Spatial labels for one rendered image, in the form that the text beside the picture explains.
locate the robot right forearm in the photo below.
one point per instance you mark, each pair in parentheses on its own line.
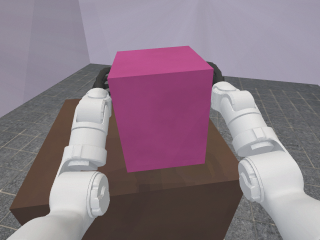
(251,136)

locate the right robot upper arm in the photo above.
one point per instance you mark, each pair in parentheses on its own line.
(273,180)

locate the robot left forearm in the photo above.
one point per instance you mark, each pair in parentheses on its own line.
(86,149)

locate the pedestal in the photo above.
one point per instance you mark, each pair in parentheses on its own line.
(192,202)

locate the left robot upper arm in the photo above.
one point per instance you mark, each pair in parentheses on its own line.
(77,198)

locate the right robot hand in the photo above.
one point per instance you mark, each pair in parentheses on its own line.
(217,74)

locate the carton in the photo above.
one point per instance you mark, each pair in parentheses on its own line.
(161,99)

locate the left robot hand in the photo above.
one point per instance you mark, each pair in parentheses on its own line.
(101,79)

